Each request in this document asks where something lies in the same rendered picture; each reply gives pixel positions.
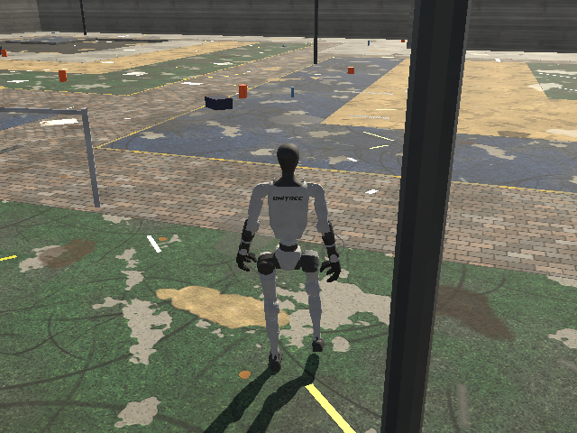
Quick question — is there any robot head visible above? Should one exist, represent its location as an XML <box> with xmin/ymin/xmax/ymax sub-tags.
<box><xmin>273</xmin><ymin>143</ymin><xmax>304</xmax><ymax>187</ymax></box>

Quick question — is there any robot left hand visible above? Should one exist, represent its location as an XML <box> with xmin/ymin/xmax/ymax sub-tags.
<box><xmin>236</xmin><ymin>252</ymin><xmax>257</xmax><ymax>272</ymax></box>

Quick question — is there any robot right hand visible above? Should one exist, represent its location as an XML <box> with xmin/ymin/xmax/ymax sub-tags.
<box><xmin>320</xmin><ymin>259</ymin><xmax>341</xmax><ymax>282</ymax></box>

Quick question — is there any robot left thigh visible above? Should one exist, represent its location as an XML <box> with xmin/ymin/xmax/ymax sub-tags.
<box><xmin>257</xmin><ymin>252</ymin><xmax>279</xmax><ymax>318</ymax></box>

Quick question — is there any robot right upper arm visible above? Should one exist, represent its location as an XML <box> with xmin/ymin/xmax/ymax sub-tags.
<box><xmin>307</xmin><ymin>182</ymin><xmax>331</xmax><ymax>234</ymax></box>

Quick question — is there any robot left upper arm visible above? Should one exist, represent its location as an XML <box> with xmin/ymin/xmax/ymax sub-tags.
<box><xmin>245</xmin><ymin>182</ymin><xmax>270</xmax><ymax>232</ymax></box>

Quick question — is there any right robot forearm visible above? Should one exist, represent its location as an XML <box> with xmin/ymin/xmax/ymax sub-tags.
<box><xmin>322</xmin><ymin>219</ymin><xmax>340</xmax><ymax>263</ymax></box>

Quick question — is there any left robot forearm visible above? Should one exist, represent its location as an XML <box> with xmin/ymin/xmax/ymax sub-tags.
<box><xmin>238</xmin><ymin>218</ymin><xmax>255</xmax><ymax>255</ymax></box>

